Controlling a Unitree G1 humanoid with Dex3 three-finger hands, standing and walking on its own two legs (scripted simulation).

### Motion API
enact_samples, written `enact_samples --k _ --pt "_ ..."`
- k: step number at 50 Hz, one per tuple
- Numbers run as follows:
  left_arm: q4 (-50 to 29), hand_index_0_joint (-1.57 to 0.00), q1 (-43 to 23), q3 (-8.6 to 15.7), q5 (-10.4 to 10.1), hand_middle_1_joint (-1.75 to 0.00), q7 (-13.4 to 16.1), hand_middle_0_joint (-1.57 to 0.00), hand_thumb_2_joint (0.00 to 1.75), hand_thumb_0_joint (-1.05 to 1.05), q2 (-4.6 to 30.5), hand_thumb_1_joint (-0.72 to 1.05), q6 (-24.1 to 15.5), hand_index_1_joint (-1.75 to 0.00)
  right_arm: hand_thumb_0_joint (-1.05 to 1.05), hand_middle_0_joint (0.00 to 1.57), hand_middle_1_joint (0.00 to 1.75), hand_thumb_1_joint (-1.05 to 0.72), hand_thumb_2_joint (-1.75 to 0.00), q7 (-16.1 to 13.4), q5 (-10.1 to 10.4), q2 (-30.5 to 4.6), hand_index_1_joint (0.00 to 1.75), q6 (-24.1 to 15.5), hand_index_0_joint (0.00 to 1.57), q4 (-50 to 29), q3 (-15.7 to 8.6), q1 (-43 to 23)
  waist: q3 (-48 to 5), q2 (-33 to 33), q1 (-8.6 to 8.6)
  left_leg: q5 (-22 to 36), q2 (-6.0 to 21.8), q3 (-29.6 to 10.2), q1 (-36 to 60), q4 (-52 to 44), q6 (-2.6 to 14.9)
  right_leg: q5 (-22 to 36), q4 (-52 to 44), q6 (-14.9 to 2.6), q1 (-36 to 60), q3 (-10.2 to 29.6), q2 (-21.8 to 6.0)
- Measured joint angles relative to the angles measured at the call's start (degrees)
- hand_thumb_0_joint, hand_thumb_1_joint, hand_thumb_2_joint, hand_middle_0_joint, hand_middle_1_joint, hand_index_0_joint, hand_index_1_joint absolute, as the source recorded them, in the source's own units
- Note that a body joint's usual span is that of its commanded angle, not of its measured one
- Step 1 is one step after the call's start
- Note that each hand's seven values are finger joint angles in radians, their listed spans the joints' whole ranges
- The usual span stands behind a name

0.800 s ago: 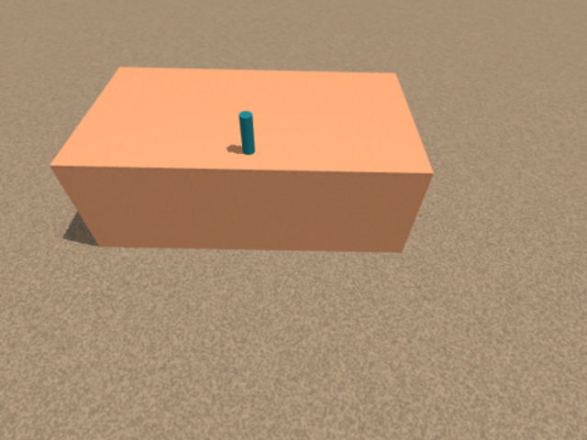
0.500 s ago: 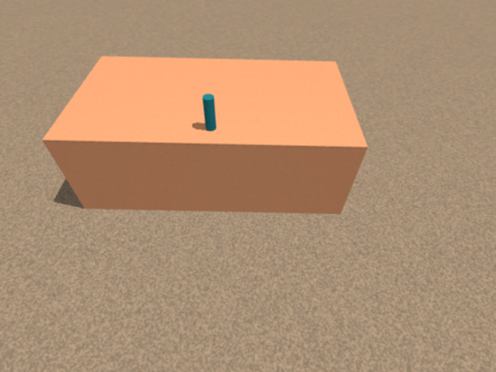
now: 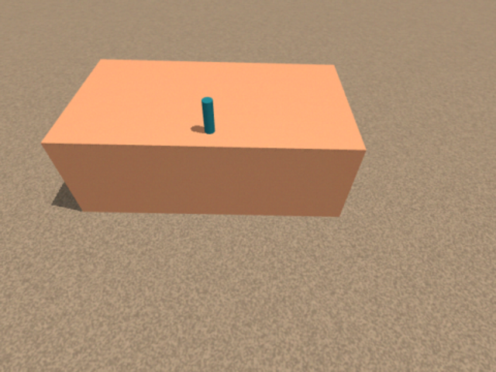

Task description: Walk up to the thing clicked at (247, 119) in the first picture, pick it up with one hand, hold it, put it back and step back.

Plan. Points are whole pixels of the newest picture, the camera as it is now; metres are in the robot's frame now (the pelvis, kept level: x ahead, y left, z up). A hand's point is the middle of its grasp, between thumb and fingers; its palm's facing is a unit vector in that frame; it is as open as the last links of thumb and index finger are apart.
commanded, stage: stand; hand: left
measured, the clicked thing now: (208, 116) +1.10 +0.17 -0.26
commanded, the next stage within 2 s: walk up in 0.32 s
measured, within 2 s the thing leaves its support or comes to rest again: neither
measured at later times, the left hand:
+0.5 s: hand out of the picture +0.09 +0.26 -0.15, palm faces -0.05 -0.93 -0.37, open 7.4 cm
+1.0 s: hand (130, 371) +0.18 +0.22 -0.17, palm faces +0.06 -0.94 -0.34, open 7.4 cm
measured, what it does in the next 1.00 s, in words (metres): walks ahead: right foot, then left foot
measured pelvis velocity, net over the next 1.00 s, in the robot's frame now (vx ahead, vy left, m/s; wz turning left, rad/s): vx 0.19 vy -0.05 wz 0.05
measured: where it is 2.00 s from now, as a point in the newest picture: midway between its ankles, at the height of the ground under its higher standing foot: (261, 293)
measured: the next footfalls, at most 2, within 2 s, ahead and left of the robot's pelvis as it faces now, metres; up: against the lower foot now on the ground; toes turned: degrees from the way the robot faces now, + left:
right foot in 0.58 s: +0.13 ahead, -0.17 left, +0.00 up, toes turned -4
left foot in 1.00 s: +0.35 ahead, +0.08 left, +0.00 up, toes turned +6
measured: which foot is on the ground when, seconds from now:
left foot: down 0.00-0.60, up 0.62-0.98, down 1.00-1.00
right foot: down 0.00-0.38, up 0.40-0.56, down 0.58-1.00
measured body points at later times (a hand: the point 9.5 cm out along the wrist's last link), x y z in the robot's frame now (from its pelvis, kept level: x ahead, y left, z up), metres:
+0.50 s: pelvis +0.02 -0.02 -0.01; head +0.03 -0.02 +0.44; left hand +0.09 +0.31 -0.12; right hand +0.07 -0.33 -0.13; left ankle +0.00 +0.12 -0.75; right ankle +0.03 -0.14 -0.73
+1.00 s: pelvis +0.19 -0.05 -0.02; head +0.21 -0.04 +0.43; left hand +0.18 +0.26 -0.14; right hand +0.31 -0.36 -0.13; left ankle +0.31 +0.07 -0.75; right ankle +0.09 -0.17 -0.75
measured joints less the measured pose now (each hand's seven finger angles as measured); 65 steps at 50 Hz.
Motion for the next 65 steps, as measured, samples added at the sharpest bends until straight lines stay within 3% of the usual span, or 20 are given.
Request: enact_samples --k 16,20,22,24,27,29,30,32,34,36,42,49,50,52,55,57,62,65 --pt "0.10 -0.20 0.56 0.00 0.00 -0.30 -0.10 -0.20 0.90 0.01 0.06 0.91 0.11 -0.30 0.01 0.20 0.30 -0.91 -0.90 -0.01 0.02 -0.03 0.30 -0.09 0.21 0.16 0.01 0.51 0.04 0.08 0.10 0.19 -0.15 0.06 0.21 -0.37 0.06 -0.02 0.04 0.05 0.02 0.06 -0.15" --pt "-2.18 -0.20 3.00 2.42 1.40 -0.30 -2.22 -0.20 0.90 0.01 1.08 0.91 0.13 -0.30 0.01 0.21 0.30 -0.91 -0.90 1.59 -1.10 -0.03 0.30 -1.17 0.21 -2.42 -2.12 3.35 -1.60 -0.68 0.16 -7.75 -0.63 0.27 -1.55 4.26 2.43 -12.28 9.43 -1.63 -3.87 0.36 -0.30" --pt "-3.24 -0.20 4.02 3.33 1.75 -0.30 -2.75 -0.20 0.90 0.01 2.04 0.91 0.25 -0.30 0.01 0.21 0.30 -0.90 -0.90 1.99 -1.47 -0.45 0.30 -1.93 0.21 -3.90 -3.18 4.71 -1.59 -0.72 0.03 -4.94 -0.26 0.59 -1.34 3.95 3.20 -14.32 16.50 -1.78 -7.48 0.15 -0.20" --pt "-4.06 -0.20 4.46 4.02 1.81 -0.30 -3.30 -0.20 0.90 0.01 3.37 0.91 0.22 -0.30 0.01 0.21 0.30 -0.90 -0.90 2.01 -1.66 -0.79 0.30 -2.51 0.21 -5.01 -3.94 5.98 -0.84 -1.39 -0.38 -3.71 -0.19 0.86 -0.53 3.50 2.77 -15.32 21.04 -1.73 -10.77 0.82 -1.01" --pt "-5.41 -0.20 5.04 4.76 1.69 -0.30 -4.24 -0.20 0.90 0.01 4.61 0.91 -0.10 -0.30 0.01 0.21 0.30 -0.90 -0.90 2.46 -1.98 -2.11 0.30 -2.11 0.21 -5.93 -4.79 7.89 0.13 -1.47 -0.82 -5.44 0.41 1.08 1.20 3.64 1.50 -14.18 19.72 -1.52 -13.05 1.26 -2.80" --pt "-6.37 -0.20 5.74 5.24 1.72 -0.30 -4.56 -0.20 0.90 0.01 4.89 0.91 -0.98 -0.30 0.01 0.21 0.30 -0.90 -0.90 2.70 -2.11 -3.51 0.30 -1.25 0.21 -6.20 -5.34 8.77 0.62 -0.39 -0.75 -8.38 1.59 0.96 1.18 7.15 0.97 -8.85 15.53 -1.14 -12.12 0.37 -3.28" --pt "-6.88 -0.20 6.18 5.54 1.80 -0.30 -4.47 -0.20 0.90 0.01 4.97 0.91 -1.67 -0.30 0.01 0.21 0.30 -0.90 -0.90 2.61 -2.21 -4.21 0.30 -0.78 0.21 -6.32 -5.54 9.19 0.80 0.70 -0.77 -11.52 2.69 0.29 0.06 11.41 1.80 -4.43 15.04 -0.63 -11.44 -0.67 -2.58" --pt "-8.19 -0.20 7.25 6.07 2.18 -0.30 -3.80 -0.20 0.90 0.01 4.92 0.91 -2.80 -0.30 0.01 0.21 0.30 -0.90 -0.90 2.11 -1.95 -4.78 0.30 0.27 0.21 -6.05 -5.62 9.73 0.59 1.90 -0.33 -17.65 1.91 -3.05 -5.39 25.64 2.75 -4.14 17.09 -0.68 -11.09 -2.38 -1.57" --pt "-8.99 -0.20 8.46 5.77 1.90 -0.30 -3.37 -0.20 0.90 0.00 4.15 0.91 -2.92 -0.30 0.01 0.20 0.30 -0.91 -0.90 2.18 -1.32 -5.13 0.30 0.62 0.21 -5.73 -5.48 9.66 0.47 2.63 0.60 -16.26 -0.21 -4.71 -10.71 36.24 2.80 -5.63 15.72 -1.36 -8.80 -3.23 -1.04" --pt "-9.27 -0.20 9.75 5.23 1.42 -0.30 -3.06 -0.20 0.90 0.00 3.17 0.91 -2.89 -0.30 0.01 0.20 0.30 -0.91 -0.90 2.49 -0.73 -5.55 0.30 -0.05 0.21 -6.17 -5.21 9.47 0.54 3.54 1.13 -12.52 -0.60 -4.41 -15.04 40.20 2.57 -5.12 11.87 -1.69 -5.47 -4.01 -0.41" --pt "-10.46 -0.20 12.97 4.45 0.74 -0.30 -2.82 -0.20 0.90 0.01 2.07 0.91 -3.26 -0.30 0.01 0.20 0.30 -0.91 -0.90 4.05 -0.61 -4.92 0.30 -0.99 0.20 -9.40 -4.83 8.80 1.28 3.38 2.01 -4.70 1.08 -3.49 -21.78 30.98 0.74 -4.66 3.56 -1.93 2.28 -5.57 0.62" --pt "-12.68 -0.20 14.90 3.93 0.82 -0.30 -2.91 -0.20 0.90 0.01 3.16 0.90 -3.07 -0.30 0.01 0.20 0.30 -0.91 -0.90 5.00 -1.18 -3.07 0.30 -0.89 0.21 -12.25 -4.54 6.44 2.31 0.69 3.18 0.22 3.47 1.81 -19.04 15.60 2.13 -12.09 6.87 -0.73 6.23 -6.52 0.21" --pt "-12.91 -0.20 15.35 3.72 0.77 -0.30 -2.86 -0.20 0.90 0.01 3.34 0.90 -2.97 -0.30 0.01 0.20 0.30 -0.91 -0.90 4.96 -1.25 -3.01 0.30 -1.24 0.21 -12.86 -4.57 6.18 2.15 0.20 3.23 0.58 3.05 2.56 -17.53 14.01 2.61 -14.16 9.07 -0.40 6.07 -6.35 -0.27" --pt "-12.95 -0.20 15.22 3.37 0.41 -0.30 -2.42 -0.20 0.90 0.01 3.47 0.90 -2.43 -0.30 0.01 0.20 0.30 -0.91 -0.90 4.44 -1.84 -2.67 0.30 -2.43 0.21 -14.39 -4.92 5.11 3.02 -1.59 3.06 2.20 1.66 4.04 -16.89 16.00 2.39 -16.90 20.20 -1.39 2.47 -4.96 -2.59" --pt "-12.51 -0.20 14.12 2.48 -0.10 -0.30 -1.89 -0.20 0.90 0.01 3.31 0.91 -1.52 -0.30 0.01 0.20 0.30 -0.91 -0.90 3.72 -0.62 -1.92 0.30 -3.46 0.21 -16.88 -4.73 4.75 3.40 -1.91 1.53 -1.59 1.54 4.45 -15.38 18.03 2.55 -17.33 41.33 -2.60 -7.67 1.28 -0.31" --pt "-12.72 -0.20 13.64 2.30 -0.37 -0.30 -2.05 -0.20 0.90 0.01 3.88 0.91 -1.69 -0.30 0.01 0.21 0.30 -0.91 -0.90 3.30 -0.03 -1.27 0.30 -3.49 0.21 -17.64 -4.08 5.41 2.99 -2.73 1.08 -2.08 1.47 5.11 -12.65 15.75 2.48 -14.91 45.81 -2.61 -13.17 2.58 -0.67" --pt "-13.73 -0.20 12.75 3.05 0.05 -0.30 -3.38 -0.20 0.90 0.01 4.84 0.91 -2.27 -0.30 0.01 0.21 0.30 -0.90 -0.90 3.20 -0.40 -1.80 0.30 -3.68 0.21 -18.10 -3.33 8.11 1.93 -2.96 0.28 -3.48 1.51 6.26 -7.18 11.39 2.23 -10.57 34.82 -0.80 -20.48 1.10 -4.71" --pt "-13.72 -0.20 11.94 3.58 0.51 -0.30 -4.14 -0.20 0.90 0.01 4.98 0.91 -2.23 -0.30 0.01 0.21 0.30 -0.90 -0.90 3.46 -0.53 -3.11 0.30 -3.65 0.21 -17.93 -3.67 9.99 1.66 -1.85 -0.48 -5.61 1.77 6.34 -4.95 11.06 1.93 -6.93 26.38 -0.67 -21.37 0.20 -5.78"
